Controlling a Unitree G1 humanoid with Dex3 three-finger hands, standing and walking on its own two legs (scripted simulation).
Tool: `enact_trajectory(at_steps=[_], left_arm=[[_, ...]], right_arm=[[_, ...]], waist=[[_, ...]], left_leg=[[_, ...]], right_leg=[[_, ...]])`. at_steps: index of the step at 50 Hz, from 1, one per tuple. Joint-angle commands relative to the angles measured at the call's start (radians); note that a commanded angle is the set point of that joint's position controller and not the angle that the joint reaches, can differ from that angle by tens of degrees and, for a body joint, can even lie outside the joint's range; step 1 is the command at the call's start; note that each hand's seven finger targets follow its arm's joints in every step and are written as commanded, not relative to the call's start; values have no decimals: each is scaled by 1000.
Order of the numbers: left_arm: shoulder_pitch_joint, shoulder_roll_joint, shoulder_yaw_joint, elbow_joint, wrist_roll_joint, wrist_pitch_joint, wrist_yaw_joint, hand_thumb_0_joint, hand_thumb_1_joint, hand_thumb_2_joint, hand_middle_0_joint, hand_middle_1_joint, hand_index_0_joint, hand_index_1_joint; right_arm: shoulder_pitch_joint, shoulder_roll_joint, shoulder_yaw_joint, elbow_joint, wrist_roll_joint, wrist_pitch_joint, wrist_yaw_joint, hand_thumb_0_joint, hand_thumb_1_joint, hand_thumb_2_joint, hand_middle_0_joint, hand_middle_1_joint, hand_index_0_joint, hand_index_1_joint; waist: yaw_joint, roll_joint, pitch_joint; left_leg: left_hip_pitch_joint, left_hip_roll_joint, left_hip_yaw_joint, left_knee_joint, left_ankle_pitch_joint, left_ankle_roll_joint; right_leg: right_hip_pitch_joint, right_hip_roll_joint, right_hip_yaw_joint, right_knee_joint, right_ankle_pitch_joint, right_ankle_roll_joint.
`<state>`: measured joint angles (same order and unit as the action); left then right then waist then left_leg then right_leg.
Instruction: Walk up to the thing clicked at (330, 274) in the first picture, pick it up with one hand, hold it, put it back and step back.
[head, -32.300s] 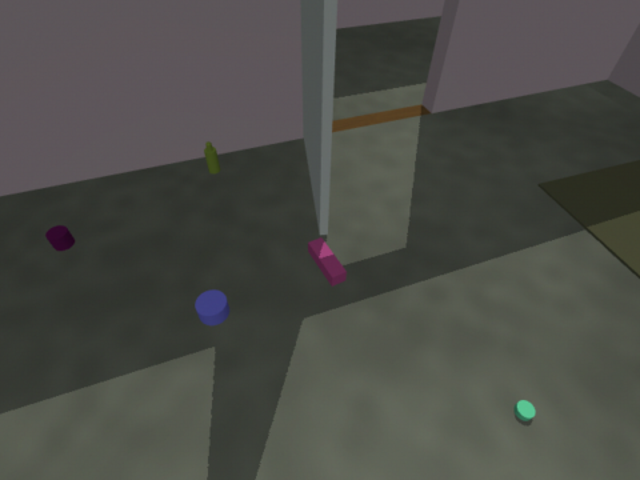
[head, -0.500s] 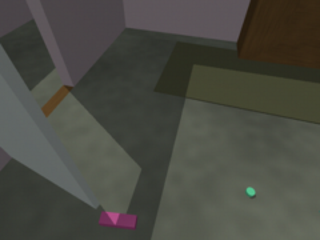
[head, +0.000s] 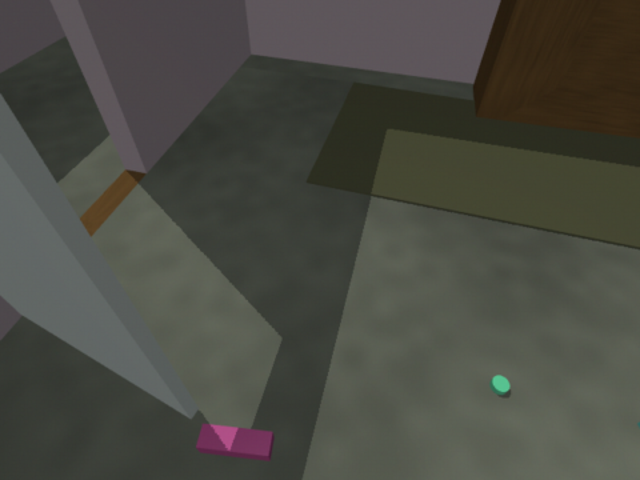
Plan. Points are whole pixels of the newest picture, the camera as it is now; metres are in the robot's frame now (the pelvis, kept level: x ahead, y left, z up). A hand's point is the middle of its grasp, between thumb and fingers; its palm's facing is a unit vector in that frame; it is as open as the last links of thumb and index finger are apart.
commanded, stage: stand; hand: left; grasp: from above
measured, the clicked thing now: (236, 442) +0.36 +0.25 -0.75
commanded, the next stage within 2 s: rise first in 0.80 s
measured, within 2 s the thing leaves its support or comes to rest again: neither
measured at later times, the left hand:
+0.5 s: hand out of the picture +0.08 +0.26 -0.15, palm faces -0.02 -0.94 -0.35, open 7.3 cm
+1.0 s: hand out of the picture +0.10 +0.25 -0.16, palm faces +0.04 -0.94 -0.33, open 7.6 cm
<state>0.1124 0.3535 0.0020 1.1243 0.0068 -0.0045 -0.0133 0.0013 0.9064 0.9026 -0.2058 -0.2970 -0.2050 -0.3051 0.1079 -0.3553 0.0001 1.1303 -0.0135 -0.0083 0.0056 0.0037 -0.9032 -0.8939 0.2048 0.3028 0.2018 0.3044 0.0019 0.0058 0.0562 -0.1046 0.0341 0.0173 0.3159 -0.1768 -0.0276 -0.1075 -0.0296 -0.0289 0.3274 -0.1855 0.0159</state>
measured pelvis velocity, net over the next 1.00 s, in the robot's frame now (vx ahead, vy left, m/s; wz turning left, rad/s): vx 0.00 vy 0.00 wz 0.01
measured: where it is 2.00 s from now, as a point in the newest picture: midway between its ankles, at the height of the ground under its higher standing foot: outside the picture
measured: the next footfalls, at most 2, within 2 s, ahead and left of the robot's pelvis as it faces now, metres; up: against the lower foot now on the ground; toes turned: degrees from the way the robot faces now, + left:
none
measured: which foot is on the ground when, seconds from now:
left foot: down 0.00-1.00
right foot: down 0.00-1.00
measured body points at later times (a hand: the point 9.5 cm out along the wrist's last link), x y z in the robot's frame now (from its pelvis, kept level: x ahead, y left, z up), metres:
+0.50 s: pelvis +0.00 +0.00 +0.00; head +0.01 +0.00 +0.45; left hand +0.08 +0.31 -0.13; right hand +0.08 -0.30 -0.13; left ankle +0.00 +0.14 -0.75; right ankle +0.00 -0.13 -0.75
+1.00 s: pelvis +0.00 +0.00 +0.00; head +0.03 +0.00 +0.44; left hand +0.10 +0.30 -0.13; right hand +0.09 -0.29 -0.13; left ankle +0.00 +0.14 -0.75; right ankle +0.00 -0.13 -0.75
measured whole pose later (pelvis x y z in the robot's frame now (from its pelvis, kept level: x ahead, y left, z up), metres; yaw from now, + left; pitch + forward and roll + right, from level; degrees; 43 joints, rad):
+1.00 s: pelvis +0.00 +0.00 +0.00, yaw +1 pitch +1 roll +0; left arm 0.07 0.33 0.05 1.06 -0.01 -0.02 0.00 0.00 0.84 0.93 -0.19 -0.37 -0.19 -0.38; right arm 0.17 -0.34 0.00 0.96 0.03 -0.04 -0.03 0.01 -0.92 -0.90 0.20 0.30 0.20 0.30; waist 0.00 0.01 0.06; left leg -0.21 0.03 0.01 0.41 -0.21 -0.02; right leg -0.20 -0.04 -0.03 0.41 -0.22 0.02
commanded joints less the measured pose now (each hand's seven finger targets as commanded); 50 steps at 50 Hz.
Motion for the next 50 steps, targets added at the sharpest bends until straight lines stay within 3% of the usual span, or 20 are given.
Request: enact_trajectory(at_steps=[1,44,45,46,47,48,49,50], left_arm=[[-29,212,36,-59,1,-26,19,0,900,900,-200,-300,-200,-301],[-18,212,37,-64,2,-25,20,0,900,900,-200,-300,-200,-301],[-16,215,38,-65,4,-26,21,0,823,960,-161,-378,-154,-381],[-367,28,38,-416,-45,-115,34,0,752,970,-199,-458,-170,-461],[-465,78,54,-342,-40,-106,39,0,672,978,-174,-538,-145,-541],[-274,203,127,-182,-15,-69,45,0,603,968,-145,-618,-130,-621],[-236,213,141,-102,6,-49,36,0,539,957,-127,-698,-124,-701],[-293,227,151,-97,27,-48,21,0,459,970,-103,-778,-107,-781]], right_arm=[[-40,-214,-35,-57,5,-18,-10,0,-900,-900,200,300,200,300],[-32,-212,-39,-63,5,-18,-11,0,-900,-900,200,300,200,300],[-33,-212,-41,-65,3,-18,-11,0,-944,-920,199,303,200,303],[-8,-35,3,-340,71,-69,-32,0,-986,-924,199,301,200,301],[39,-65,-3,-283,70,-69,-43,0,-927,-910,198,300,199,300],[80,-105,-28,-287,75,-58,-54,0,-917,-909,198,300,199,300],[92,-103,-38,-301,66,-53,-52,0,-904,-903,198,300,199,300],[96,-98,-47,-328,63,-56,-52,0,-902,-902,198,300,199,300]], waist=[[0,-7,-79],[1,-10,-80],[-1,-16,-86],[-128,32,-2],[-97,-12,-43],[-57,-15,-41],[-50,-41,-65],[-42,-52,-87]], left_leg=[[20,106,-79,-39,150,36],[24,108,-76,-41,147,42],[32,109,-76,-37,150,42],[-117,-39,40,38,1,39],[-106,-36,31,57,-5,41],[-125,-34,33,63,-13,37],[-164,-39,30,104,-15,38],[-194,-36,24,140,-4,40]], right_leg=[[6,-107,85,-54,153,-29],[18,-109,86,-53,153,-32],[13,-110,85,-52,157,-31],[-221,17,17,17,79,-18],[-176,18,2,32,52,-15],[-168,27,-11,37,18,-23],[-186,28,-13,63,2,-26],[-212,30,-16,101,9,-28]])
